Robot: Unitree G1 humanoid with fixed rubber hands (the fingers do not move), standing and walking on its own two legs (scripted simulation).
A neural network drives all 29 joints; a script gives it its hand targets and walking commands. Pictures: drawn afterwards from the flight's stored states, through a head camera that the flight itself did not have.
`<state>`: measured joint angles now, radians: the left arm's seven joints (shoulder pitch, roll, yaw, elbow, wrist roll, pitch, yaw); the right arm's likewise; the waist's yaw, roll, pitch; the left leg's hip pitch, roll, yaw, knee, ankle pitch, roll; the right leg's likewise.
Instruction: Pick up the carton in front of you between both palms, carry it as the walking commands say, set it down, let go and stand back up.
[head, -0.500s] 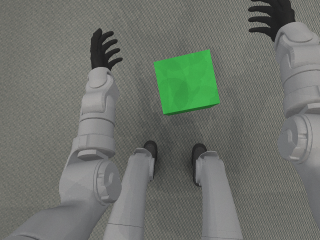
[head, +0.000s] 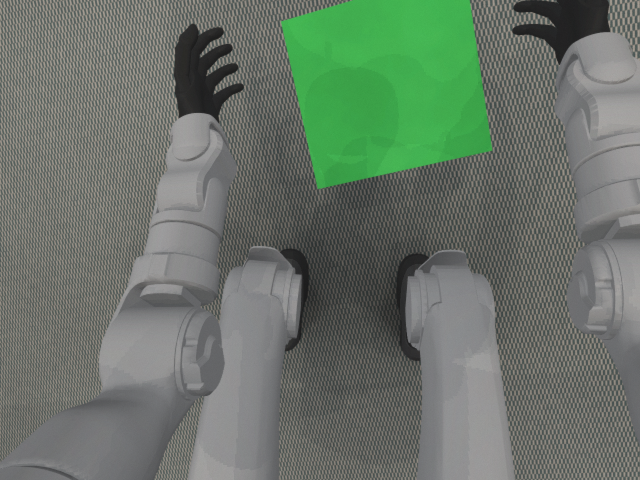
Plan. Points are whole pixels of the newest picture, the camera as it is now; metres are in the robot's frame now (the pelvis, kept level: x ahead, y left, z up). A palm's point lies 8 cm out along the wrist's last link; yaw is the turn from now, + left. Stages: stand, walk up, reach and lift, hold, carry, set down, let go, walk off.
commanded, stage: reach and lift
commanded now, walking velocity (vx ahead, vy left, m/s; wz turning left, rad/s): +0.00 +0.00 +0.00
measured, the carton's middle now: (382, 103) +0.49 -0.06 -0.35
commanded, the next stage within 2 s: none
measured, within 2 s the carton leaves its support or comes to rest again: leaves its support in 1.16 s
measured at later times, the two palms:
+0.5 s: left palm (228, 105) +0.50 +0.15 -0.27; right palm (508, 62) +0.52 -0.22 -0.29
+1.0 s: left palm (259, 99) +0.50 +0.10 -0.26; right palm (498, 58) +0.52 -0.20 -0.27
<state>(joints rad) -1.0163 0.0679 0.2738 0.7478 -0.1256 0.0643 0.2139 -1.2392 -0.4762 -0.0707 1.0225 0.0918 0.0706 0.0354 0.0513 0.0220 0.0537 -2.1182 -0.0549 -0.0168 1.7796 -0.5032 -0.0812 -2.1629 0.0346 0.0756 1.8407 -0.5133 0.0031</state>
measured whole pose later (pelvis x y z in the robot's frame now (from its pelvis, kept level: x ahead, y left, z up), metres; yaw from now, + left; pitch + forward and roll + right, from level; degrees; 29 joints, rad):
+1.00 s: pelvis -0.02 +0.00 -0.09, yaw +1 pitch +38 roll +6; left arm -1.39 0.06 0.35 1.11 -0.12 0.02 0.24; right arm -1.57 -0.44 0.10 1.34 0.11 0.07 0.00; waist 0.03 0.09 0.30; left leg -2.25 -0.10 -0.02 2.10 -0.52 -0.11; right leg -2.29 0.01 0.07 2.17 -0.54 -0.01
